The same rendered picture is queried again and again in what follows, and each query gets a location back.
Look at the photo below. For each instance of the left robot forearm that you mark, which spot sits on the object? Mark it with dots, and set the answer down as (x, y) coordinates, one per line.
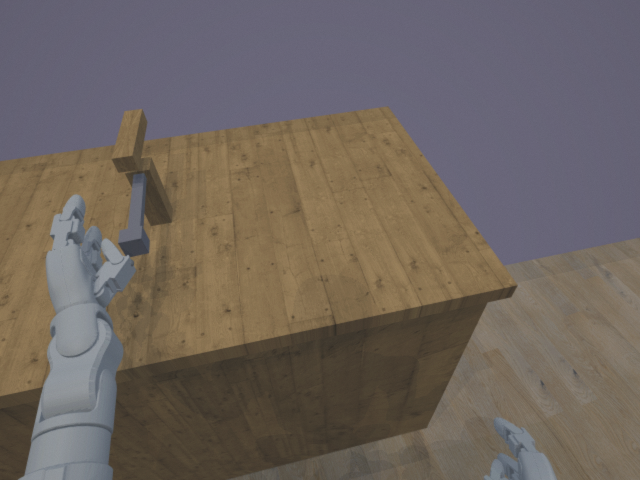
(75, 417)

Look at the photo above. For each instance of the tap lever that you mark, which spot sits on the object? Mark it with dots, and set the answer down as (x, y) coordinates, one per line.
(134, 240)

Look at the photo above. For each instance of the left robot hand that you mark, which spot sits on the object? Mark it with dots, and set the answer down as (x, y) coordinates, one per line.
(75, 274)

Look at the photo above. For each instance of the right robot hand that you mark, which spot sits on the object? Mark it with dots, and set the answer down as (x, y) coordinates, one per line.
(531, 465)

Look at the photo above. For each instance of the counter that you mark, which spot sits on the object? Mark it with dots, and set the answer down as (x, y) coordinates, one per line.
(310, 286)

